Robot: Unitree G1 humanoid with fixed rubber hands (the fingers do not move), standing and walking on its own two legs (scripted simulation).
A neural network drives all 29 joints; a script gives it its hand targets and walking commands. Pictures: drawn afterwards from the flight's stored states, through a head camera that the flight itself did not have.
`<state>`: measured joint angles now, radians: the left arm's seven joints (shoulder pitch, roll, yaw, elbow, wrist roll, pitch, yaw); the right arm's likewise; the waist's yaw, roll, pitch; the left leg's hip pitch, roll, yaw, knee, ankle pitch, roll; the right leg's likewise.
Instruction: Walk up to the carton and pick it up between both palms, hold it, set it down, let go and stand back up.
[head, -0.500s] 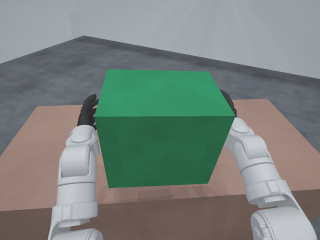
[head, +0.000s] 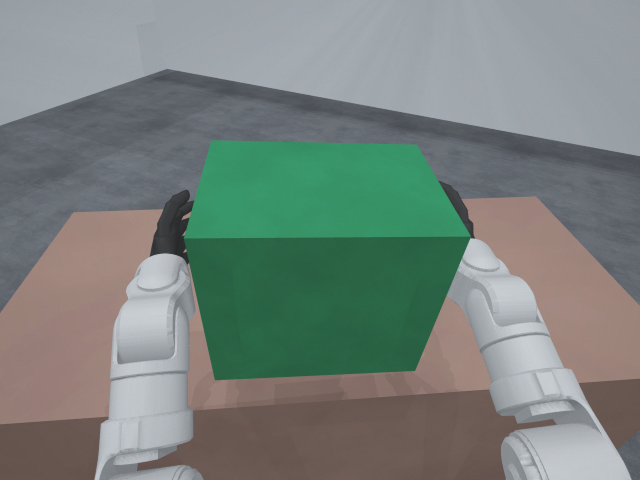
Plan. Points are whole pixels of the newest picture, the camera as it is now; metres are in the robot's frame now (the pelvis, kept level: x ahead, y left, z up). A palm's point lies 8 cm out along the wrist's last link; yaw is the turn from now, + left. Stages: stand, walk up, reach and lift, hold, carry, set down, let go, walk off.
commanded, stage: hold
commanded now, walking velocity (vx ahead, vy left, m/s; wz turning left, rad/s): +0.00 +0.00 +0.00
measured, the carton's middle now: (317, 260) +0.35 +0.00 +0.16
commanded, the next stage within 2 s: set down in 0.80 s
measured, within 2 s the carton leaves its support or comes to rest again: neither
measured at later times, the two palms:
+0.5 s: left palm (173, 257) +0.35 +0.17 +0.18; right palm (457, 244) +0.35 -0.17 +0.17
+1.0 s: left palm (166, 262) +0.34 +0.18 +0.17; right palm (446, 242) +0.36 -0.16 +0.17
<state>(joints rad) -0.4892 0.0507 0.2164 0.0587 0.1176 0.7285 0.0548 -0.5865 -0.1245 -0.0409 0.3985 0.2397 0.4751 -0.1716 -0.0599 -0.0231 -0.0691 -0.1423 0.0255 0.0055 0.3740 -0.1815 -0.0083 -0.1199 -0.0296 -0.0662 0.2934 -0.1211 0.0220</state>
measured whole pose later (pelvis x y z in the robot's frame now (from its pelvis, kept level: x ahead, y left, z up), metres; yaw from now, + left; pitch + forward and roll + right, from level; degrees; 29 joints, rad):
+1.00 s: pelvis +0.00 +0.00 +0.00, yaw +0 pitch -5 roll -1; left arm -0.52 0.02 0.28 0.20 0.16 0.59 0.04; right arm -0.63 -0.09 -0.09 0.57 0.13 0.34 -0.12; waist -0.02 -0.01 -0.06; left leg -0.10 0.03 0.01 0.35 -0.17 -0.01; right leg -0.09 -0.03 -0.06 0.29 -0.12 0.02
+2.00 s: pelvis +0.03 -0.01 +0.00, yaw +1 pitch +1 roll -1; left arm -0.47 0.03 0.22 0.45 0.12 0.27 0.06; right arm -0.56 -0.07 -0.11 0.76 0.05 0.03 -0.10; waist 0.02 -0.02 -0.04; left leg -0.17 0.04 -0.02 0.37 -0.21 -0.02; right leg -0.13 -0.01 -0.08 0.25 -0.14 0.01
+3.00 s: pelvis +0.04 -0.01 -0.01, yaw +0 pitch +15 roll -2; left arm -0.60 0.05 0.18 1.07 0.02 -0.26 0.13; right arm -0.68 -0.10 -0.23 1.15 -0.06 -0.30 -0.05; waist 0.04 0.01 -0.17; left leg -0.47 0.05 -0.01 0.42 -0.22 -0.03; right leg -0.43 -0.01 -0.08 0.30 -0.14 0.01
